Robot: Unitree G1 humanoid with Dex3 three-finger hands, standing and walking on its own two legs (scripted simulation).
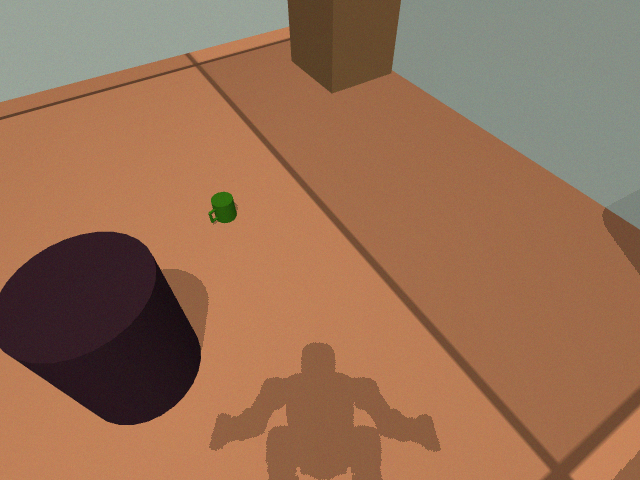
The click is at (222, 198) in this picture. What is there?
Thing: mug
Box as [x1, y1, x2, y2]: [208, 192, 236, 222]
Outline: 219,192 211,198 213,209 208,213 211,222 216,219 221,222 228,222 232,220 236,215 232,196 227,192
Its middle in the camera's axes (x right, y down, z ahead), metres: -0.42 -0.10 +1.68
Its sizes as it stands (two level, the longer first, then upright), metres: 0.126 0.092 0.099
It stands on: the floor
